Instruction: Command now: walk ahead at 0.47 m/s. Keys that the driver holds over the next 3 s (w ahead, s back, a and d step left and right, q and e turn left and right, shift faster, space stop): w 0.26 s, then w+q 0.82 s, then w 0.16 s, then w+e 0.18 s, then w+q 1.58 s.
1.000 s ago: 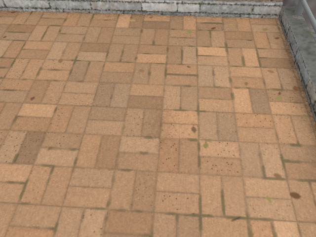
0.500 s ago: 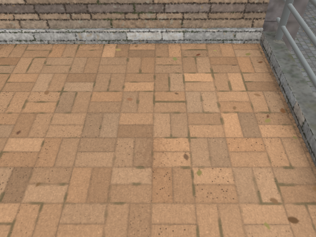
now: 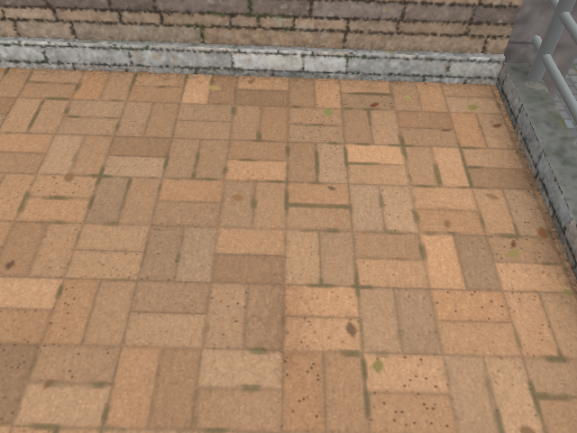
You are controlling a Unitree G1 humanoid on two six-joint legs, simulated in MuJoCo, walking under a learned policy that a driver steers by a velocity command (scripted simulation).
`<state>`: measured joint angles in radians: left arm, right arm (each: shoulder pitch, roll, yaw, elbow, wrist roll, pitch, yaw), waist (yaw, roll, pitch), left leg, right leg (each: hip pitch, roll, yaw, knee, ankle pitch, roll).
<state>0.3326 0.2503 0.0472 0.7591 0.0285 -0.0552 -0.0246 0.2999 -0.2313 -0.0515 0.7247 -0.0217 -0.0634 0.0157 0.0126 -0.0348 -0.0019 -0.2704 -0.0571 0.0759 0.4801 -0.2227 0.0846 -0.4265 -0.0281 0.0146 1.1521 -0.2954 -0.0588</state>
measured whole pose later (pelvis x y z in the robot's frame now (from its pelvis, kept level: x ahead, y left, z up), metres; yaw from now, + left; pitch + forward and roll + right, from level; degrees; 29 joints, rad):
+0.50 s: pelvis +0.29 -0.04 +0.00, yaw +5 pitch +0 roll +0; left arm 0.20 0.22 0.04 0.76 0.03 -0.07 0.00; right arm 0.38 -0.25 -0.05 0.85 -0.02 -0.04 0.01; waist -0.03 0.03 0.04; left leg -0.39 0.01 -0.02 1.16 -0.32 0.08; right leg -0.30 0.01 -0.14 0.48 -0.18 -0.07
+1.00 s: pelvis +0.57 +0.05 -0.01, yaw +22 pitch +1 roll +0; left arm 0.31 0.23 0.04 0.85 0.02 -0.06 0.00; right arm 0.18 -0.26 -0.07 0.78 -0.02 -0.02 0.01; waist 0.02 0.00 0.07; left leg -0.39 -0.10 0.07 0.58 -0.21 0.13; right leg -0.31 -0.06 -0.06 1.24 -0.39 0.00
